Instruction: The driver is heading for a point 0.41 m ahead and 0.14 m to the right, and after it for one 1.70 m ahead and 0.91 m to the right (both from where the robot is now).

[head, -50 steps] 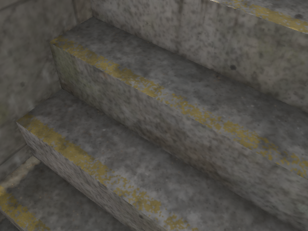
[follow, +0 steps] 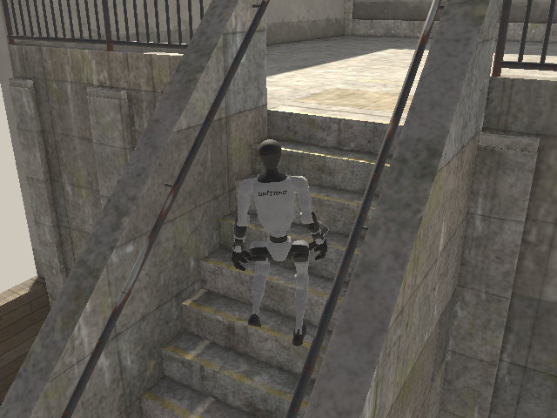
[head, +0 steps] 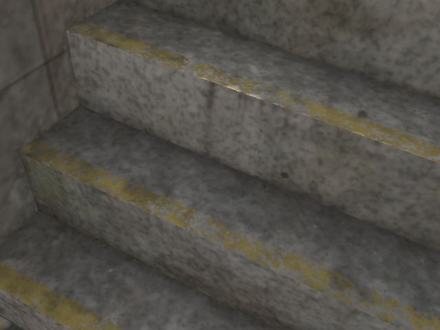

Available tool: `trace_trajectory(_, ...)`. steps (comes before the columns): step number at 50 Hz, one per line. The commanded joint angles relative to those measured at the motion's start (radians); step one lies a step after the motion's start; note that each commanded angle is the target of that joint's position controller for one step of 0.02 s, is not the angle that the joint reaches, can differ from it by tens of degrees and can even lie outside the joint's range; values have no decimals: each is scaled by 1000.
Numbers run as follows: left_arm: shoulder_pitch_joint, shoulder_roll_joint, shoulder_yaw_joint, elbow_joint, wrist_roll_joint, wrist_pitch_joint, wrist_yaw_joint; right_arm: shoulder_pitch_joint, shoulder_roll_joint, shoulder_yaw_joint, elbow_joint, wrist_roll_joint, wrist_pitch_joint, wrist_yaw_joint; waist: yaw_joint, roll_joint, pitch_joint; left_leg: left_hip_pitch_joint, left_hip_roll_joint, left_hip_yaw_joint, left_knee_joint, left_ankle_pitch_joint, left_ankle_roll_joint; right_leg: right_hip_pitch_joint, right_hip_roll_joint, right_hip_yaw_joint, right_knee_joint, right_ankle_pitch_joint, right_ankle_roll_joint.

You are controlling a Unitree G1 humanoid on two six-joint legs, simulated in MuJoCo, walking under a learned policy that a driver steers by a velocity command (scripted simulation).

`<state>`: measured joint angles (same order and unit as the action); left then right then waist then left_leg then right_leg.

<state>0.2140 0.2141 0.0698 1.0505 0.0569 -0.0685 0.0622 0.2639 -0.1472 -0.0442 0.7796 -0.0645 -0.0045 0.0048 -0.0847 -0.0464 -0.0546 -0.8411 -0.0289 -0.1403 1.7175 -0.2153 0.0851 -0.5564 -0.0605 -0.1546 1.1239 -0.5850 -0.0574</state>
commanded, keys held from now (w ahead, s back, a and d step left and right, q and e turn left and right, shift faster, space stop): w+e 0.34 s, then e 0.66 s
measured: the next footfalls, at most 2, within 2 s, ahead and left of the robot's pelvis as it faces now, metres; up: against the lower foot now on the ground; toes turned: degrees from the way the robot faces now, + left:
left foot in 0.18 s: +0.15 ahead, +0.24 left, +0.00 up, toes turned +5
right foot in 0.48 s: +0.16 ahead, +0.13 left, +0.00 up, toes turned -17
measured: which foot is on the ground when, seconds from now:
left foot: up 0.00-0.16, down 0.18-0.48, up 0.50-0.78, down 0.80-1.00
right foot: down 0.00-0.22, up 0.24-0.46, down 0.48-0.80, up 0.82-1.00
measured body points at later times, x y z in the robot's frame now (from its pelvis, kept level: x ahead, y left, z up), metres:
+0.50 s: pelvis +0.14 +0.17 +0.03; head +0.15 +0.15 +0.48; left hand +0.33 +0.42 -0.04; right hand +0.30 -0.09 -0.06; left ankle +0.12 +0.25 -0.63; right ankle +0.15 +0.13 -0.66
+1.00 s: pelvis +0.20 +0.28 +0.05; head +0.22 +0.30 +0.50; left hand +0.50 +0.37 -0.02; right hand +0.18 +0.00 -0.04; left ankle +0.30 +0.29 -0.65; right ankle +0.08 +0.17 -0.49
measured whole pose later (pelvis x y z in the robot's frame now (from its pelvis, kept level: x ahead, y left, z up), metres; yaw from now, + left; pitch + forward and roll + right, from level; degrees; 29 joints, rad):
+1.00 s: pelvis +0.20 +0.28 +0.05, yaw -28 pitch -1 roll +0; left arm 0.08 0.18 0.06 0.51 0.06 0.06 0.02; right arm 0.30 -0.20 -0.02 0.65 -0.03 -0.03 -0.10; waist -0.01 -0.07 0.02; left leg -0.46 0.02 0.21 0.75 -0.28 0.11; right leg -0.64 0.10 0.15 1.66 -0.05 0.05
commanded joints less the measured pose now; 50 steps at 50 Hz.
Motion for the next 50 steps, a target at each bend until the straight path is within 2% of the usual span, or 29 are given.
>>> trace_trajectory(1, -79, 78, 16, -88, -2, -43, -10, 35, 14, 6, -38, 11, 10, 13, -36, -33, 155, -117, 46, 12, -60, 12, -10, -69, -249, 413, -536, -342, -115)
trace_trajectory(6, -37, 123, 37, -128, 11, -53, 27, -146, -1, 9, -166, 10, -9, 20, 26, -62, 128, -158, 190, 30, -276, 93, -51, 48, -329, 512, -556, -388, -106)
trace_trajectory(8, -82, 158, 43, -165, 4, -46, 37, -97, -6, 13, -193, 24, -18, 37, 4, -74, 90, -9, 204, 45, -478, 119, -53, 30, -289, 455, -549, -418, -84)
trace_trajectory(9, -59, 180, 47, -181, 1, -16, 34, -33, -42, 14, -191, 45, -20, 57, 12, -69, 37, 183, 135, 236, -789, -147, -66, 63, -180, 300, -568, -422, -81)
trace_trajectory(12, 140, 54, 31, -227, 34, 28, -2, 103, -95, 1, -47, 22, -83, 46, 75, 316, -53, 702, 82, 250, -1150, 136, -72, 35, 60, 90, 144, -101, 9)
trace_trajectory(13, 149, 4, 29, -286, 16, 17, -18, 171, -146, -8, -16, -15, -107, 40, 87, 456, -153, 982, 150, 143, -1064, 400, -19, -244, 201, -56, 416, -118, 117)
trace_trajectory(14, -29, -14, 17, -373, 23, -3, -13, 196, -167, -20, -27, -46, -118, -3, 34, 507, -179, 1004, 257, -17, -980, 840, 17, -430, 189, 66, 694, -135, 118)
trace_trajectory(15, -249, 12, -3, -454, -21, -16, -25, 169, -75, -2, -47, -37, -112, -42, -42, 339, -105, 775, 219, 65, -1116, 751, 32, -336, 98, 118, 607, -3, 52)
trace_trajectory(16, -139, 16, -10, -509, -45, -18, -44, 83, -244, -41, -78, -40, -158, -41, 67, 425, -78, 828, 370, -149, -1038, 1048, 115, -432, 124, 151, 550, -166, 61)
trace_trajectory(17, -134, 89, 8, -512, 4, -19, -38, 36, -265, -70, -115, -21, -192, -45, 85, 183, -108, 697, 448, -275, -961, 843, 135, -353, 66, 345, 623, -77, 27)
trace_trajectory(19, 34, 118, 15, -488, 8, 12, -16, -173, -205, -47, -231, -40, -225, -46, 183, -2, -86, 531, 503, -302, -1040, 631, 105, -273, 47, 343, 562, -125, -6)
trace_trajectory(22, 217, 72, 7, -449, -3, 40, -13, -294, -184, -21, -263, -26, -176, -53, 300, -121, -67, 450, 333, 40, -911, 780, 53, 100, 74, 190, -197, 95, -22)
trace_trajectory(23, 360, 9, -3, -375, -29, 60, -8, -270, -177, -11, -234, -3, -130, -61, 333, -26, -53, 362, 180, 258, -830, 714, 25, 363, 184, 9, -565, 129, -69)
trace_trajectory(24, 426, -10, 0, -329, -27, 71, 1, -227, -141, -5, -222, -3, -92, -63, 350, -87, -56, 183, 107, 268, -539, 96, 16, 594, 123, 116, -708, 404, -131)
trace_trajectory(25, 275, 4, 7, -349, -11, 80, -11, -272, -2, 43, -258, 0, -59, -36, 234, -98, 29, -141, 25, 188, -186, -168, -40, 546, 143, 382, -393, 392, -212)
trace_trajectory(26, 71, 127, 27, -464, -16, 74, 16, -164, 36, 64, -343, 13, -39, -12, 73, -205, 6, -155, 2, 82, -159, -115, -110, 399, -54, 892, -598, 512, -319)
trace_trajectory(27, 3, 115, 31, -510, -14, 53, 7, -125, 3, 58, -340, -19, -44, -5, 55, -24, -30, -201, 15, 16, -19, -25, -133, 414, -147, 1035, -610, 530, -300)
trace_trajectory(29, -13, 155, 33, -496, -3, 34, 10, -162, -67, 50, -328, -28, -41, 7, 66, 124, 29, -340, 12, 31, 63, -20, -151, 441, -143, 867, -610, 438, -274)
trace_trajectory(31, 19, 131, 22, -457, -13, 26, 15, -146, -100, 38, -313, -22, -20, 7, 48, 67, 48, -298, 36, 54, 97, 26, -153, 406, -91, 589, -500, 598, -216)
trace_trajectory(34, -30, 109, 11, -499, -20, 20, 10, -253, -141, 37, -350, 43, 16, -23, 71, 63, 30, -49, 93, 142, -202, 22, -143, 212, -122, 534, -569, 630, -185)
trace_trajectory(36, -56, 111, 5, -481, 10, 45, 32, -228, -108, 47, -376, 47, 39, -35, 38, 11, 7, 179, 72, 234, -450, -14, -127, 97, -38, 433, -495, 684, -143)
trace_trajectory(37, -39, 111, 8, -466, 12, 59, 38, -140, -97, 47, -351, 63, 55, -42, 20, 2, -21, 372, -7, 416, -600, -141, -126, 47, -8, 356, -513, 773, -121)
trace_trajectory(39, -213, 115, 11, -506, 8, 38, 26, 231, -143, 12, -253, 91, 28, -76, -162, -29, -177, 728, 44, 289, -1005, 132, -23, 87, 2, 323, -153, 1188, -56)
trace_trajectory(40, -230, 38, -2, -513, -13, 39, 12, 299, -127, 6, -189, 80, 7, -99, -174, 102, -95, 715, 66, 235, -1387, 412, 23, 117, 110, 238, 154, 772, -19)
trace_trajectory(41, -148, -90, -17, -505, -26, 45, -12, 154, -105, 37, -194, 47, -5, -101, 2, 193, -38, 716, 198, -40, -1182, 922, 19, -130, 230, 345, 598, 187, 76)
trace_trajectory(42, 95, -102, -11, -517, -30, 55, -23, -27, -91, 50, -277, 13, -4, -93, 190, 176, -96, 586, 348, -251, -1282, 836, 93, -74, 192, 405, 672, 248, 117)
trace_trajectory(43, 157, -31, 7, -503, -10, 84, -25, -154, -93, 44, -324, 16, -9, -92, 249, 87, -100, 465, 392, -310, -1386, 248, 142, -32, 153, 352, 728, 274, 142)
trace_trajectory(45, 22, 47, 15, -571, 31, 109, -29, -239, -131, 22, -319, 22, -25, -107, 234, 20, 49, 314, 339, -224, -1439, -386, 120, -117, 115, 295, 709, 329, 126)
trace_trajectory(50, -16, 13, 21, -536, -5, 145, -45, -105, -175, -8, -243, 43, -78, -110, 152, 53, 61, 374, 258, 10, -1268, -292, 46, -82, 184, 305, 522, 677, 104)
Velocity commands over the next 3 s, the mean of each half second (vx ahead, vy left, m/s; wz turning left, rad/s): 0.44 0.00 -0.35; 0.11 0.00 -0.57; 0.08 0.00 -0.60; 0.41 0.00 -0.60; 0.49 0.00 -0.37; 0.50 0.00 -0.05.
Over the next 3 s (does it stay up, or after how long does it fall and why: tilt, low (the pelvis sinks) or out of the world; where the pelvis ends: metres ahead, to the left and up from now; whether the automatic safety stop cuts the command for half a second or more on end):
stays up -0.15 0.58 -0.37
